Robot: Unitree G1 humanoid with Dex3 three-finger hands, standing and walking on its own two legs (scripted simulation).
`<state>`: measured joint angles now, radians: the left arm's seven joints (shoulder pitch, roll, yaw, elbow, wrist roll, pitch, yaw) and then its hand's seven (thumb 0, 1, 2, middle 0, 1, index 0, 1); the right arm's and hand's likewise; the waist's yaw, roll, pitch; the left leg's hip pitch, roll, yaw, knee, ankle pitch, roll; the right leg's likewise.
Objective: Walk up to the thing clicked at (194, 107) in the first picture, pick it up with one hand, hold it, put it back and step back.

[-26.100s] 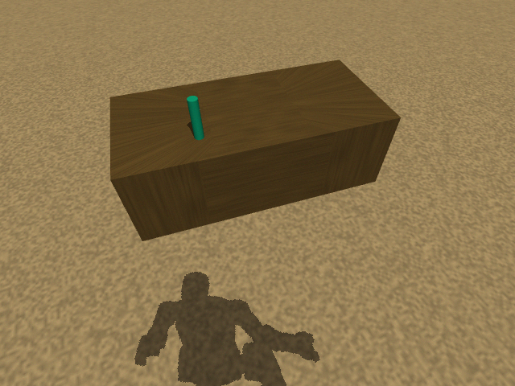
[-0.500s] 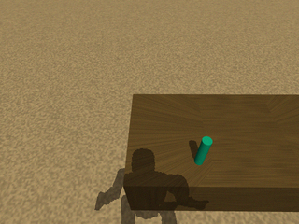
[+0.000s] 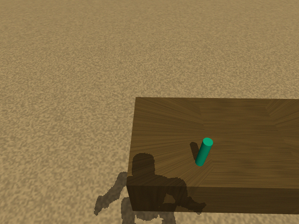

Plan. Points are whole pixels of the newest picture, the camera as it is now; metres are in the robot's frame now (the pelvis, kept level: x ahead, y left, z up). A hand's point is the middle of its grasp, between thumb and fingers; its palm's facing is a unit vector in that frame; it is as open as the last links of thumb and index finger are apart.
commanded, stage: stand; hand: right
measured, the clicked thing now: (203, 152) +0.47 -0.23 -0.27
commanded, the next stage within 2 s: step back in 1.52 s
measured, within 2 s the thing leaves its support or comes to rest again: neither
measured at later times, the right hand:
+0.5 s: hand out of the picture +0.07 -0.24 -0.16, palm faces -0.04 +0.94 -0.35, open 7.4 cm
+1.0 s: hand out of the picture +0.09 -0.24 -0.16, palm faces -0.03 +0.94 -0.35, open 7.4 cm
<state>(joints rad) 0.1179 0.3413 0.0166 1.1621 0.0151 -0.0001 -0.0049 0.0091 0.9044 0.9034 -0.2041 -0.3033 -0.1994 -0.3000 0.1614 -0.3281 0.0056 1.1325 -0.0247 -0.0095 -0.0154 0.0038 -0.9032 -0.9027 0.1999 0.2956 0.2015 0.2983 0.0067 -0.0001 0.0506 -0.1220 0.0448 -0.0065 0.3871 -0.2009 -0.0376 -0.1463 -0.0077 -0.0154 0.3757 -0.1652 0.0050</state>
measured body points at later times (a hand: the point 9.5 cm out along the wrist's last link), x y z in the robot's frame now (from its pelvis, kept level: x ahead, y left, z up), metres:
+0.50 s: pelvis +0.01 +0.01 +0.00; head +0.01 +0.01 +0.45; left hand +0.08 +0.30 -0.14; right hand +0.07 -0.29 -0.13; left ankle +0.01 +0.14 -0.74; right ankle +0.03 -0.12 -0.74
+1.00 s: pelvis +0.02 +0.01 +0.00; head +0.03 +0.01 +0.45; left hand +0.09 +0.31 -0.13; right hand +0.09 -0.29 -0.13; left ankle +0.01 +0.14 -0.74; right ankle +0.03 -0.12 -0.74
